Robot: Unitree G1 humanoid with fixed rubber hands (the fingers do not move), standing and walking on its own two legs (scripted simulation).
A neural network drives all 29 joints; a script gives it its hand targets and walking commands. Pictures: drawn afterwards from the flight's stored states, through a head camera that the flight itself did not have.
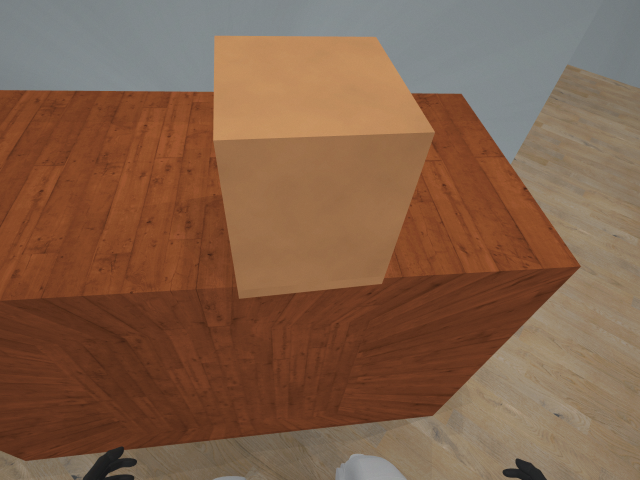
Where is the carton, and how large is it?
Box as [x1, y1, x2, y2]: [213, 36, 434, 298]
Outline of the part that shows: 214,36 213,141 239,298 381,283 434,131 375,37 328,36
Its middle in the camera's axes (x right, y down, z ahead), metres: -0.02 -0.09 +0.50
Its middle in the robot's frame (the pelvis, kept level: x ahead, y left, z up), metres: +0.45 +0.03 +0.15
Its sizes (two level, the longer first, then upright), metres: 0.210 0.200 0.250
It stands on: a pedestal, 0.77 m high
